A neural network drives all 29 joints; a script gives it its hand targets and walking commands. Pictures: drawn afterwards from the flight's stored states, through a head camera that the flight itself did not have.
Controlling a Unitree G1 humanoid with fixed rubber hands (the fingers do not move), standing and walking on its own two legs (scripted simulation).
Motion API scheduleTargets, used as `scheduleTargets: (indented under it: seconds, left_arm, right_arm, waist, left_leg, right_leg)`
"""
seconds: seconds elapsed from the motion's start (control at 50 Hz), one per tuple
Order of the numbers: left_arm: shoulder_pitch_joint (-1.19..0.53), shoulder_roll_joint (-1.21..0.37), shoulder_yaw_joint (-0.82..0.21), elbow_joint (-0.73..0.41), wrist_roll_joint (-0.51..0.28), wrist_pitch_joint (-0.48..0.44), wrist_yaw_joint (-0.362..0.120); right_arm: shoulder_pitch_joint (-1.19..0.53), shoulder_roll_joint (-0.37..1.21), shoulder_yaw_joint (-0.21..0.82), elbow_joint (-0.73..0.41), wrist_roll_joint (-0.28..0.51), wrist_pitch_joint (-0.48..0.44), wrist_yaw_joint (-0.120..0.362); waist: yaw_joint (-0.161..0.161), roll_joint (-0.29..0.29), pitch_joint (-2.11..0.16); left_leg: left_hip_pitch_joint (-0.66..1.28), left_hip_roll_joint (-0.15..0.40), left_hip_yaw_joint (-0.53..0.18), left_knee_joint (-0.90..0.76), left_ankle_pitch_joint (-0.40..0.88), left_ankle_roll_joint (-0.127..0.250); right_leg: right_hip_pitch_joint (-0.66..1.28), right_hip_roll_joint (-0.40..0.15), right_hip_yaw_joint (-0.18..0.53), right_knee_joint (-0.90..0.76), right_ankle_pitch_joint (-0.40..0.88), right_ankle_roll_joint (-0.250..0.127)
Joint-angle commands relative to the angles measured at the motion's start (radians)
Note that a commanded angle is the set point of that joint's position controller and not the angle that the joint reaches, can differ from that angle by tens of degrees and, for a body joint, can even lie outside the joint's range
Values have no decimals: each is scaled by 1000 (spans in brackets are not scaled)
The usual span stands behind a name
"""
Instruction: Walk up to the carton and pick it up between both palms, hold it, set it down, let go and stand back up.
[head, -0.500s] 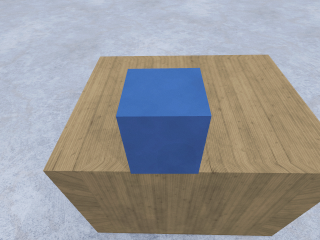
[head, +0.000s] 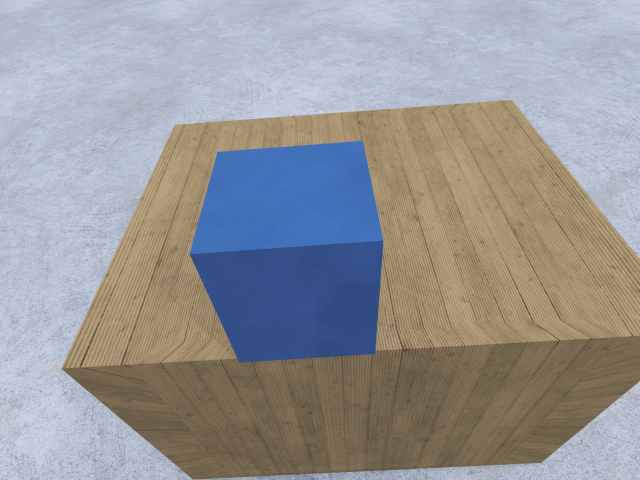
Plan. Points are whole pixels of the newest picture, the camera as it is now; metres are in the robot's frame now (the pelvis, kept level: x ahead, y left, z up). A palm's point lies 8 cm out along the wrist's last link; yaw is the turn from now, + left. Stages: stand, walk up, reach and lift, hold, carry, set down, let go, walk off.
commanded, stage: walk up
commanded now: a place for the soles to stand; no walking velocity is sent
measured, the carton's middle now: (298, 256) +0.44 +0.06 +0.05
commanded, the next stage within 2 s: none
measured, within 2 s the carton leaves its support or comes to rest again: neither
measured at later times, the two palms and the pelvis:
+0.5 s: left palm out of the picture +0.02 +0.25 -0.13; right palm out of the picture +0.00 -0.24 -0.15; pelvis +0.00 +0.02 -0.01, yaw -4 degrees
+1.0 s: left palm out of the picture +0.08 +0.34 -0.14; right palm out of the picture +0.02 -0.12 -0.14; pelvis +0.01 +0.10 +0.00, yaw -7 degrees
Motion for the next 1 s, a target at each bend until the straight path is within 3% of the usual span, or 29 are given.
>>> scheduleTargets:
  seconds: [0.0,0.2,0.34,0.36,0.38,0.4,0.42,0.44,0.46,0.5,0.56,0.58,0.6,0.62,0.64,0.66,0.68,0.7,0.72,0.74,0.78,0.82,0.84,0.86,0.9,0.92,0.94,0.98]
  left_arm:
    - [46,162,35,-37,-3,-16,13]
    - [54,151,35,-34,2,-16,18]
    - [79,155,42,-31,0,-14,25]
    - [154,163,64,-52,25,-26,22]
    - [213,214,83,-39,26,-26,25]
    - [257,241,94,-35,21,-21,32]
    - [237,254,101,-49,16,-21,42]
    - [169,259,106,-74,16,-23,52]
    - [110,241,104,-95,14,-24,52]
    - [19,224,98,-115,20,-35,45]
    - [-18,176,93,-123,32,-35,31]
    - [-32,167,85,-116,37,-31,27]
    - [-61,166,79,-111,35,-26,22]
    - [-54,167,73,-91,27,-14,16]
    - [-42,162,66,-81,25,-6,11]
    - [-4,129,54,-79,18,-1,4]
    - [54,100,43,-61,13,11,5]
    - [78,126,49,-56,9,27,16]
    - [53,154,44,-54,11,33,19]
    - [17,153,38,-60,19,34,18]
    - [7,153,38,-53,30,33,8]
    - [36,147,39,-39,26,27,3]
    - [58,133,34,-33,25,24,4]
    - [63,120,27,-31,23,23,4]
    - [30,138,22,-32,28,20,4]
    - [0,164,27,-33,29,18,-1]
    - [-23,178,28,-32,25,17,-6]
    - [-41,158,15,-17,25,12,-7]
  right_arm:
    - [63,-112,-23,-21,-3,-14,-7]
    - [55,-119,-22,-14,-3,-2,-11]
    - [44,-92,-22,-18,-2,10,-11]
    - [44,-186,-59,-4,-25,20,1]
    - [22,-152,-55,-24,-25,28,9]
    - [-11,-125,-49,-49,-32,33,13]
    - [-34,-113,-44,-70,-34,32,12]
    - [-50,-112,-43,-86,-34,25,7]
    - [-47,-124,-46,-96,-21,14,2]
    - [-62,-162,-68,-121,-18,2,-4]
    - [-32,-142,-69,-134,-14,-8,-7]
    - [-24,-113,-61,-143,-7,-13,-7]
    - [29,-85,-55,-135,1,-18,-10]
    - [97,-63,-52,-113,7,-24,-12]
    - [127,-80,-59,-104,4,-27,-13]
    - [121,-134,-69,-102,-4,-29,-12]
    - [63,-177,-69,-127,14,-28,-11]
    - [0,-193,-69,-143,13,-16,-12]
    - [-40,-157,-62,-154,16,-7,-13]
    - [-45,-157,-55,-157,19,-6,-16]
    - [-42,-163,-58,-146,6,-13,-19]
    - [-53,-152,-55,-148,1,-24,-14]
    - [-70,-147,-55,-153,3,-25,-13]
    - [-79,-137,-52,-156,5,-25,-13]
    - [-51,-126,-55,-146,13,-23,-7]
    - [-23,-112,-53,-139,19,-22,-6]
    - [-20,-108,-52,-132,16,-21,-9]
    - [-8,-127,-52,-116,14,-24,-10]
  waist:
    - [0,-60,31]
    - [1,-20,43]
    - [7,-29,52]
    - [29,-27,57]
    - [51,-109,64]
    - [79,-156,106]
    - [77,-152,136]
    - [63,-164,155]
    - [54,-150,120]
    - [29,-184,82]
    - [13,-156,40]
    - [1,-171,33]
    - [-30,-170,13]
    - [-47,-152,-13]
    - [-55,-111,-17]
    - [-27,17,-29]
    - [7,104,-24]
    - [7,171,35]
    - [8,141,118]
    - [8,123,183]
    - [0,146,153]
    - [12,150,75]
    - [27,158,57]
    - [39,150,41]
    - [24,99,54]
    - [-3,43,85]
    - [-8,23,100]
    - [-2,9,93]
  left_leg:
    - [26,60,-126,-91,65,67]
    - [41,99,-110,-80,163,82]
    - [16,72,-102,-38,81,72]
    - [-65,7,-72,99,-128,38]
    - [-205,-52,-103,212,-242,22]
    - [-372,-94,-169,332,-394,19]
    - [-468,-85,-244,436,-411,28]
    - [-524,-63,-305,482,-359,35]
    - [-511,-48,-338,478,-276,38]
    - [-441,-12,-346,471,-159,20]
    - [-289,-7,-320,351,-100,-1]
    - [-218,-19,-299,269,-63,5]
    - [-83,-24,-279,134,55,17]
    - [46,-58,-213,-11,199,20]
    - [121,-65,-208,-53,286,25]
    - [144,34,-362,-100,293,53]
    - [21,171,-526,-213,120,108]
    - [-188,263,-645,-284,-126,206]
    - [-286,269,-674,-341,-260,228]
    - [-289,246,-639,-354,-217,210]
    - [-290,205,-552,-302,-57,178]
    - [-253,173,-503,-227,103,155]
    - [-249,163,-482,-201,122,150]
    - [-250,150,-457,-177,124,140]
    - [-265,112,-443,-174,67,104]
    - [-258,78,-417,-204,-24,79]
    - [-196,57,-385,-205,-77,78]
    - [-170,71,-409,-202,-61,85]
  right_leg:
    - [-74,-128,200,-126,341,-45]
    - [-137,-95,139,-29,354,-43]
    - [-131,-109,209,-54,348,-51]
    - [-56,-146,370,-119,112,-66]
    - [36,-208,571,-231,-63,-104]
    - [111,-274,739,-302,-210,-161]
    - [127,-323,800,-320,-277,-213]
    - [142,-341,773,-316,-252,-228]
    - [159,-336,698,-311,-213,-216]
    - [117,-335,586,-301,-59,-189]
    - [30,-294,405,-225,234,-159]
    - [-9,-269,336,-194,338,-136]
    - [-79,-233,257,-151,397,-96]
    - [-127,-186,178,-85,370,-64]
    - [-182,-149,141,-30,293,-27]
    - [-235,-87,95,46,137,18]
    - [-180,-27,42,111,-148,46]
    - [-79,-55,5,219,-303,59]
    - [-53,-76,-5,264,-328,68]
    - [-90,-74,-13,252,-304,68]
    - [-38,-110,-18,217,-245,67]
    - [34,-113,-33,155,-166,63]
    - [73,-114,-44,100,-123,58]
    - [128,-119,-54,3,-45,52]
    - [178,-133,-7,-137,72,42]
    - [116,-142,25,-157,22,27]
    - [40,-143,34,-165,-35,14]
    - [57,-133,6,-190,-20,26]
